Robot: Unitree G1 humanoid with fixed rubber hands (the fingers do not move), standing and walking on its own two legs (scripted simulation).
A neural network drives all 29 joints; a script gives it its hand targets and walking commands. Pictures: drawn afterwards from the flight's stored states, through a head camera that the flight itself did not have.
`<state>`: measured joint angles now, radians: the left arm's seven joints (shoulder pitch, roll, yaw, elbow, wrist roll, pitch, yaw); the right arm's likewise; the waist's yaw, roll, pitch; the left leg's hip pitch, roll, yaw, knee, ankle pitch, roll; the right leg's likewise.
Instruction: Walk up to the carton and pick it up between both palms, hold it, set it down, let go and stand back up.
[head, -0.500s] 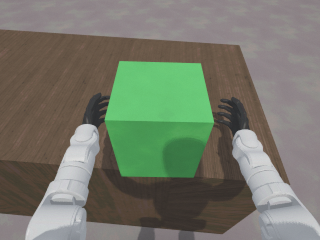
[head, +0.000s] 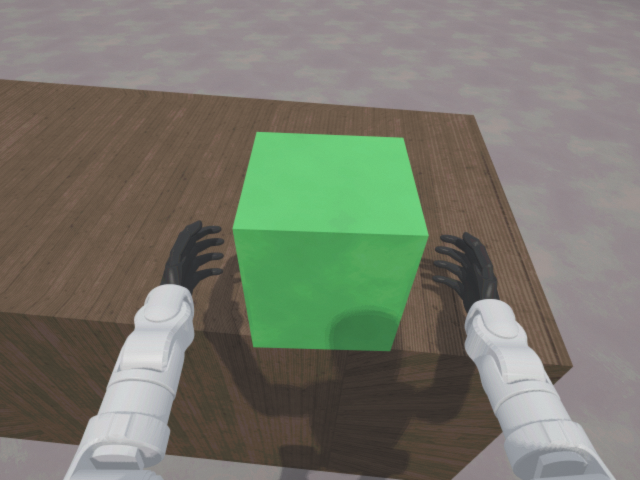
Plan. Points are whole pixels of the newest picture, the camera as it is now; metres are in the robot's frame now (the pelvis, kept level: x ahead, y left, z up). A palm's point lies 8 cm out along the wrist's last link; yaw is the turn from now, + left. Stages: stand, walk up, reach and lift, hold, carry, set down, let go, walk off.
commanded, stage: set down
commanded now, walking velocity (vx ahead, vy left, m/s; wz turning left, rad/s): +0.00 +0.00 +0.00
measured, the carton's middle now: (325, 245) +0.44 +0.00 +0.06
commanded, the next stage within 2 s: none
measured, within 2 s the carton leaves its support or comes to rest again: neither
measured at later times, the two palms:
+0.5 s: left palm (161, 344) +0.27 +0.20 +0.07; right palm (503, 355) +0.26 -0.20 +0.06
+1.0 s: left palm (145, 414) +0.21 +0.20 +0.04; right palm (521, 415) +0.20 -0.21 +0.04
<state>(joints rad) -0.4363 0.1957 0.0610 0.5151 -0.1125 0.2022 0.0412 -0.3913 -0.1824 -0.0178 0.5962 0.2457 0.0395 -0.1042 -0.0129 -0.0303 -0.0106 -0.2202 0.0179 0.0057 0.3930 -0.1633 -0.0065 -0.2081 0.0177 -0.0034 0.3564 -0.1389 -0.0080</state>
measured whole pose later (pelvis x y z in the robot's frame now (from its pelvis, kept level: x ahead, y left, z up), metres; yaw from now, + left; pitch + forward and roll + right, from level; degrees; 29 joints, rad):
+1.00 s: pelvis +0.02 +0.00 +0.00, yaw -2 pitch -5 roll +0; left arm 0.37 0.22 -0.02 -0.16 -0.19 0.23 0.04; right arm 0.43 -0.15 -0.03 -0.19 0.19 0.16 -0.06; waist 0.04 0.00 0.06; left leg -0.04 0.02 0.04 0.30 -0.17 -0.01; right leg -0.06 0.02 0.04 0.31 -0.16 -0.01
